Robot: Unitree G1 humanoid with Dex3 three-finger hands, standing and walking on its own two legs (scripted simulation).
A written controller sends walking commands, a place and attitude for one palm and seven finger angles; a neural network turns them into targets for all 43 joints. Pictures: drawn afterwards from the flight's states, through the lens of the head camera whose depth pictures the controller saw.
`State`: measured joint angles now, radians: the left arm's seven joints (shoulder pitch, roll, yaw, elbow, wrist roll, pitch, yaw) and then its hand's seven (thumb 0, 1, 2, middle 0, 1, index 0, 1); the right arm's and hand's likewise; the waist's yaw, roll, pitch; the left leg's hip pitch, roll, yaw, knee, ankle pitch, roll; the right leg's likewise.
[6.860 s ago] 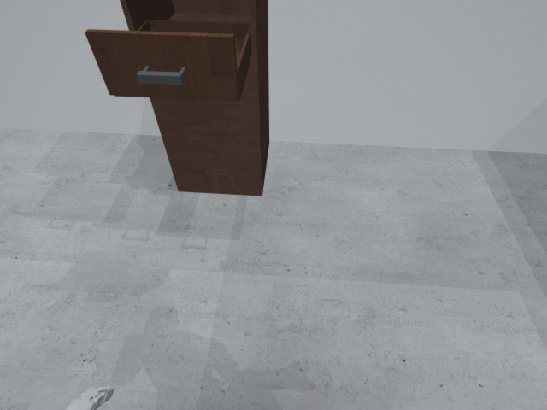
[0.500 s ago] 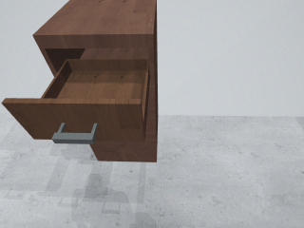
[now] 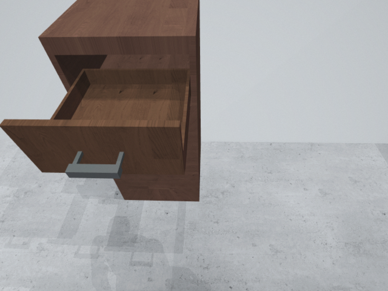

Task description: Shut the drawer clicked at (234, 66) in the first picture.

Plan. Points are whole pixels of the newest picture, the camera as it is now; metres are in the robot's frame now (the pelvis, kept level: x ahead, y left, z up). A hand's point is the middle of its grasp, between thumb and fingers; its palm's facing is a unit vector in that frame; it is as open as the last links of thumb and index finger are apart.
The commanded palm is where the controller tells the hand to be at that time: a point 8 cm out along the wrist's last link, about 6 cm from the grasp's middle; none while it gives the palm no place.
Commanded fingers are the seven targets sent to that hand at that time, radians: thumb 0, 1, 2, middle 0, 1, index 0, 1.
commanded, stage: look again from close up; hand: left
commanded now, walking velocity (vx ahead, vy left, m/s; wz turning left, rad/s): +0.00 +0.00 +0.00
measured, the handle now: (97, 163) +0.37 +0.25 +0.04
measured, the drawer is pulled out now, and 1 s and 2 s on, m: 0.29 0.29 0.29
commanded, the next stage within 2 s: shuffle to correct the standing spot in 0.38 s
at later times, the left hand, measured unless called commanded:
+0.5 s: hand out of the picture -0.01 +0.20 -0.17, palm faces +0.02 -0.98 -0.18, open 7.3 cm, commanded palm none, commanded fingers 0.00 0.90 0.90 -0.20 -0.30 -0.20 -0.30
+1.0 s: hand out of the picture +0.02 +0.21 -0.19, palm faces +0.07 -0.99 -0.15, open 7.4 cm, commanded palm none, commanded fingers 0.00 0.90 0.90 -0.20 -0.30 -0.20 -0.30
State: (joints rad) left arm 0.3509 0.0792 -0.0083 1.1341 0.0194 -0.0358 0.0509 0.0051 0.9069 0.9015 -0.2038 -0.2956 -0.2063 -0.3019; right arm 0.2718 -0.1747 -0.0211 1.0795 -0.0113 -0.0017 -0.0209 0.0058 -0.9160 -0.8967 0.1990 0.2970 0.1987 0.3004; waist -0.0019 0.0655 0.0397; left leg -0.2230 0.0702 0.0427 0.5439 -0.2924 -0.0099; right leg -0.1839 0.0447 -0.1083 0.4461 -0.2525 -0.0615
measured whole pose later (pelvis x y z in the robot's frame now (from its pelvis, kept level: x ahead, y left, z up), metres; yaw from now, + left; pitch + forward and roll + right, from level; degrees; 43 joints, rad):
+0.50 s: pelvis +0.00 +0.03 +0.00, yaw -1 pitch -1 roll +0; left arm 0.30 0.14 -0.01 1.10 0.01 -0.01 0.04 0.00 0.91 0.90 -0.20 -0.29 -0.20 -0.30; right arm 0.34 -0.12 0.02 1.14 -0.02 -0.02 -0.02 0.00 -0.91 -0.90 0.20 0.30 0.20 0.30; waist 0.00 0.00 0.03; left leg -0.18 -0.01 0.09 0.45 -0.26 0.03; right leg -0.20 -0.03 -0.07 0.48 -0.26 -0.01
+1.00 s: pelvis +0.08 +0.05 -0.01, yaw +0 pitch +0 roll -1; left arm 0.38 0.13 0.02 1.14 0.01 0.01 0.05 0.00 0.91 0.90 -0.20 -0.30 -0.20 -0.30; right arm 0.30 -0.13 0.01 1.10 -0.02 -0.06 -0.04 0.00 -0.91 -0.90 0.20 0.30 0.20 0.30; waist 0.01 -0.04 0.03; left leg -0.12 -0.01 0.12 0.56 -0.42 0.07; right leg -0.29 -0.05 -0.05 0.88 -0.54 0.00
